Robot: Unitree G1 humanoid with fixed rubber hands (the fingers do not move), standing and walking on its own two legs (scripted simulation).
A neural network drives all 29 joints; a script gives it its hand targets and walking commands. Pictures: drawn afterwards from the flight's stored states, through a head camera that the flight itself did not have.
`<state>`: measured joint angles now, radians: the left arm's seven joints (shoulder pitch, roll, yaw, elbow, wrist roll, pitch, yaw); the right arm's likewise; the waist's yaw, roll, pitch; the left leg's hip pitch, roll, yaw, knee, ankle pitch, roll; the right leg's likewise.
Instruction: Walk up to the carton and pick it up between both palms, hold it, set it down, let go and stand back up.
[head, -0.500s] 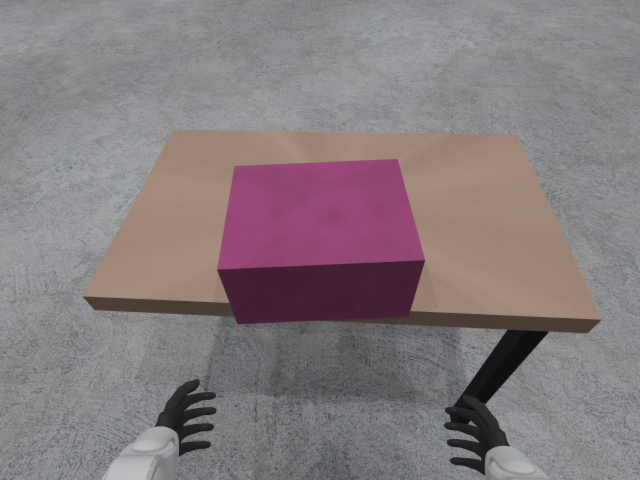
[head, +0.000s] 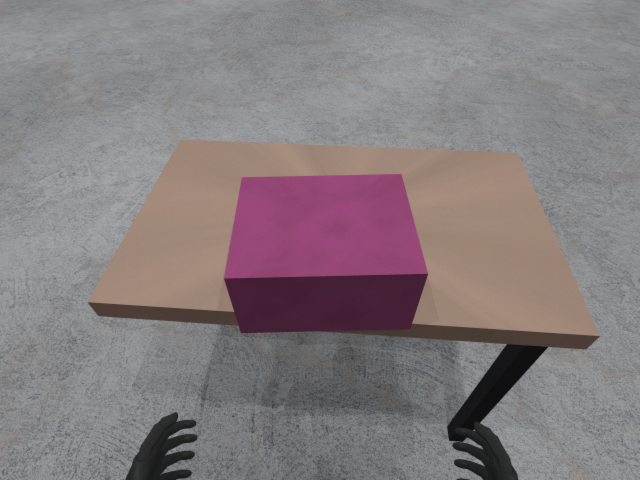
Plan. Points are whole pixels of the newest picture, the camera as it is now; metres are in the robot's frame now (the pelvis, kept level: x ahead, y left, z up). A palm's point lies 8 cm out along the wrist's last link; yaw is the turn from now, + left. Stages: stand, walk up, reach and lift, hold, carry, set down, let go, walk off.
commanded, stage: reach and lift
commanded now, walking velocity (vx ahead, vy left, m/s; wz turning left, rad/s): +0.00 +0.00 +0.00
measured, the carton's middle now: (323, 251) +0.48 +0.02 -0.01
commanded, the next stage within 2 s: none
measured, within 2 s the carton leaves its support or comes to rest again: neither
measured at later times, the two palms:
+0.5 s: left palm (144, 429) +0.20 +0.25 -0.05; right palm (498, 446) +0.20 -0.20 -0.05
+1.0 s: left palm (145, 375) +0.26 +0.25 -0.01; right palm (487, 396) +0.25 -0.19 -0.02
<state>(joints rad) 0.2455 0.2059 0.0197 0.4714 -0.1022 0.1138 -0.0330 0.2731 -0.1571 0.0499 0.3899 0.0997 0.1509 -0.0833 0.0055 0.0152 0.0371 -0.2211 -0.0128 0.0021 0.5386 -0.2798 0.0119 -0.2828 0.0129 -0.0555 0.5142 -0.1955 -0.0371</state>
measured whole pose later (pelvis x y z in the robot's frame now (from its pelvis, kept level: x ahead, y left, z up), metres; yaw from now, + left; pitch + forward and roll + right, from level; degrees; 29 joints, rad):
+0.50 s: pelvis +0.03 +0.01 +0.00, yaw -1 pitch +1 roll -1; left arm 0.25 0.24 -0.01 0.48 -0.18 -0.11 -0.03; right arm 0.28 -0.22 0.08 0.41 0.18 -0.09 -0.07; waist 0.01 0.01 -0.01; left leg -0.23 -0.01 0.01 0.54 -0.33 0.03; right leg -0.30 0.02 -0.03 0.51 -0.24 -0.02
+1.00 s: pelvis +0.05 +0.03 +0.00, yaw -1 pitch +4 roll -2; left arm 0.20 0.23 -0.07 0.41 -0.25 -0.31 0.01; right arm 0.22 -0.25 0.06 0.46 0.26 -0.34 -0.01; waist 0.03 0.02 -0.05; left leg -0.26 -0.02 0.02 0.56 -0.36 0.06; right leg -0.31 0.01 -0.01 0.50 -0.25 0.01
